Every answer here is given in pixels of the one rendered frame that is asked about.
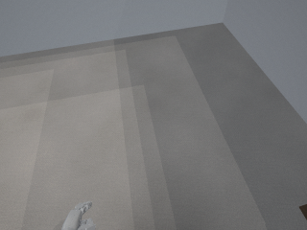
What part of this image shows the robot left hand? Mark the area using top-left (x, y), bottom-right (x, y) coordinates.
top-left (61, 201), bottom-right (96, 230)

